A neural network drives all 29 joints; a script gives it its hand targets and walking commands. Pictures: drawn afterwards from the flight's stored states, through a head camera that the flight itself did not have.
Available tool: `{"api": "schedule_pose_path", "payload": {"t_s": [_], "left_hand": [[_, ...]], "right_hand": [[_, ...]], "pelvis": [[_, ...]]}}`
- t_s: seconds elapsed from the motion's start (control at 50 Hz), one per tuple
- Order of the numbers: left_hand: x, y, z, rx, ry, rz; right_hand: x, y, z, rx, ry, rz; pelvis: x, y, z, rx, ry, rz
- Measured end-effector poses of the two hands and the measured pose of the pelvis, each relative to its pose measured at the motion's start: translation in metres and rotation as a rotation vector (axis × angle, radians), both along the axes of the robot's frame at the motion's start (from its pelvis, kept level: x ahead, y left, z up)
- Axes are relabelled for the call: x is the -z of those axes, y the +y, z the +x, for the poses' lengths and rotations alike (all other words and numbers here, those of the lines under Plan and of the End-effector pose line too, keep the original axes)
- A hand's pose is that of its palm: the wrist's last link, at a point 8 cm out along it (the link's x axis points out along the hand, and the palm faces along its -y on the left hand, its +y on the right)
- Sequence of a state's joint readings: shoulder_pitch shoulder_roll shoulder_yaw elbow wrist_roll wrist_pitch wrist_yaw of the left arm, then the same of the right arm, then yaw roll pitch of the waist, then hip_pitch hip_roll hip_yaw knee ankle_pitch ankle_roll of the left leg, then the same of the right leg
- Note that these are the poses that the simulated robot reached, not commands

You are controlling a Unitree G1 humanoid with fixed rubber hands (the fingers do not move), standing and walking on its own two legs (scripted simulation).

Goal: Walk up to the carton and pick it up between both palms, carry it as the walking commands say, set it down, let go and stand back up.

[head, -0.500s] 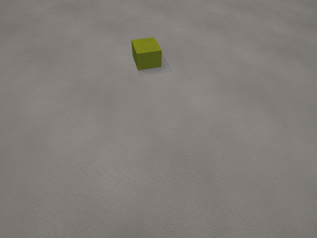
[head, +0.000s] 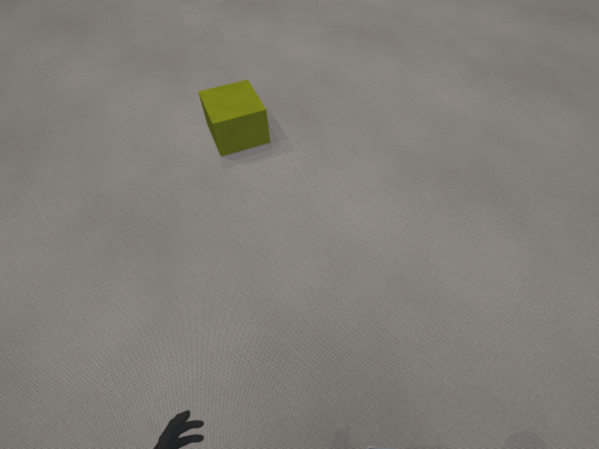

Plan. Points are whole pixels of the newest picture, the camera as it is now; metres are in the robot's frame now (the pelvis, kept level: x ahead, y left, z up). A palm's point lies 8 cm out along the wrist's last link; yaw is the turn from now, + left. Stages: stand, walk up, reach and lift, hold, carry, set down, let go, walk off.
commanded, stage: walk up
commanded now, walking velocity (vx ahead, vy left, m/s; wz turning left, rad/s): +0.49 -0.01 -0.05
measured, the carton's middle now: (234, 117) +1.72 +0.26 -0.66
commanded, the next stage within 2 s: none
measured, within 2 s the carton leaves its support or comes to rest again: neither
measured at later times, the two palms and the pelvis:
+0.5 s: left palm (124, 337) +0.34 +0.31 -0.12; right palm (411, 325) +0.32 -0.18 -0.12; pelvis +0.29 +0.06 +0.02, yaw -2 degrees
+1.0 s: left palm (201, 199) +0.64 +0.20 -0.11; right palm (419, 191) +0.62 -0.27 -0.12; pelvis +0.58 -0.03 +0.02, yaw -1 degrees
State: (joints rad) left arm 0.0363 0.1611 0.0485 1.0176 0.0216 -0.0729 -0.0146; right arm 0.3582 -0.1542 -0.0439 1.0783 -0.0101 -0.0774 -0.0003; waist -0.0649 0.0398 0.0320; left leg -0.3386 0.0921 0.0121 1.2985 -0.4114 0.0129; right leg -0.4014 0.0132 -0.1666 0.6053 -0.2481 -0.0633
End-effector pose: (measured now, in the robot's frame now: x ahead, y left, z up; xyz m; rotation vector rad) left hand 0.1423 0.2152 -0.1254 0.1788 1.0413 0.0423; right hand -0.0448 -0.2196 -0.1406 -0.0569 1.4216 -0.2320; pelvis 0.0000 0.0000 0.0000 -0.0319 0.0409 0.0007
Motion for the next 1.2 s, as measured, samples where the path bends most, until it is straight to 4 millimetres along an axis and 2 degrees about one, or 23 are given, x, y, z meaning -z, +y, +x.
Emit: {"api": "schedule_pose_path", "payload": {"t_s": [0.1,0.18,0.22,0.26,0.32,0.34,0.38,0.42,0.5,0.56,0.62,0.66,0.72,0.76,0.8,0.84,0.88,0.94,1.02,1.08,1.12,1.2], "left_hand": [[0.007,0.019,-0.055,-0.160,0.206,0.008],[0.010,0.032,-0.088,-0.248,0.370,0.009],[0.013,0.037,-0.094,-0.274,0.437,-0.001],[0.018,0.043,-0.090,-0.284,0.497,-0.015],[0.025,0.053,-0.064,-0.255,0.560,-0.031],[0.025,0.056,-0.047,-0.233,0.559,-0.031],[0.022,0.066,0.001,-0.192,0.513,-0.021],[0.016,0.077,0.063,-0.154,0.415,-0.001],[-0.005,0.092,0.197,-0.070,0.200,0.053],[-0.022,0.090,0.289,-0.006,0.074,0.083],[-0.037,0.075,0.372,0.061,-0.020,0.094],[-0.041,0.059,0.420,0.103,-0.063,0.095],[-0.040,0.029,0.485,0.151,-0.103,0.088],[-0.034,0.007,0.521,0.166,-0.123,0.082],[-0.029,-0.011,0.545,0.161,-0.134,0.071],[-0.026,-0.021,0.553,0.121,-0.125,0.052],[-0.022,-0.024,0.547,0.069,-0.077,0.038],[-0.017,-0.020,0.524,-0.017,0.023,0.027],[-0.010,-0.010,0.487,-0.129,0.156,0.029],[-0.005,-0.002,0.465,-0.197,0.256,0.031],[-0.002,0.003,0.457,-0.238,0.314,0.029],[0.007,0.016,0.462,-0.305,0.400,0.028]], "right_hand": [[-0.024,-0.022,0.161,-0.145,-0.220,-0.074],[-0.045,-0.017,0.271,-0.239,-0.340,-0.102],[-0.051,-0.009,0.319,-0.275,-0.384,-0.110],[-0.053,0.004,0.362,-0.295,-0.421,-0.116],[-0.050,0.023,0.409,-0.282,-0.471,-0.117],[-0.049,0.028,0.416,-0.263,-0.481,-0.115],[-0.043,0.034,0.417,-0.217,-0.460,-0.105],[-0.035,0.038,0.402,-0.173,-0.385,-0.086],[-0.023,0.045,0.361,-0.076,-0.196,-0.041],[-0.018,0.048,0.335,-0.009,-0.074,-0.014],[-0.015,0.048,0.323,0.048,0.026,0.012],[-0.012,0.044,0.324,0.083,0.073,0.027],[-0.002,0.033,0.340,0.128,0.120,0.041],[0.009,0.021,0.360,0.143,0.143,0.052],[0.016,0.008,0.392,0.133,0.147,0.060],[0.015,-0.007,0.437,0.093,0.108,0.049],[0.010,-0.024,0.492,0.044,0.031,0.023],[-0.004,-0.044,0.580,-0.030,-0.094,-0.013],[-0.026,-0.056,0.689,-0.125,-0.225,-0.049],[-0.038,-0.056,0.763,-0.193,-0.294,-0.066],[-0.043,-0.049,0.810,-0.237,-0.329,-0.069],[-0.045,-0.021,0.903,-0.322,-0.391,-0.058]], "pelvis": [[-0.011,0.000,0.057,-0.015,-0.026,-0.016],[-0.013,0.008,0.107,-0.030,-0.045,-0.024],[-0.010,0.015,0.133,-0.034,-0.048,-0.029],[-0.005,0.024,0.162,-0.034,-0.046,-0.029],[0.003,0.039,0.201,-0.003,-0.045,0.006],[0.003,0.044,0.211,0.014,-0.047,0.010],[0.000,0.050,0.231,0.027,-0.055,0.012],[-0.006,0.054,0.251,0.028,-0.058,0.018],[-0.016,0.056,0.293,0.034,-0.057,0.033],[-0.019,0.052,0.326,0.037,-0.060,0.043],[-0.017,0.045,0.361,0.044,-0.060,0.054],[-0.014,0.037,0.386,0.049,-0.058,0.061],[-0.004,0.021,0.430,0.056,-0.047,0.067],[0.006,0.008,0.460,0.062,-0.035,0.059],[0.010,-0.002,0.483,0.054,-0.022,0.037],[0.007,-0.009,0.501,0.053,-0.018,0.040],[0.001,-0.015,0.519,0.053,-0.020,0.036],[-0.010,-0.022,0.549,0.035,-0.024,0.023],[-0.018,-0.028,0.591,0.010,-0.035,0.013],[-0.018,-0.026,0.624,-0.014,-0.046,0.005],[-0.016,-0.022,0.647,-0.033,-0.048,-0.001],[-0.007,-0.008,0.698,-0.058,-0.044,-0.009]]}}
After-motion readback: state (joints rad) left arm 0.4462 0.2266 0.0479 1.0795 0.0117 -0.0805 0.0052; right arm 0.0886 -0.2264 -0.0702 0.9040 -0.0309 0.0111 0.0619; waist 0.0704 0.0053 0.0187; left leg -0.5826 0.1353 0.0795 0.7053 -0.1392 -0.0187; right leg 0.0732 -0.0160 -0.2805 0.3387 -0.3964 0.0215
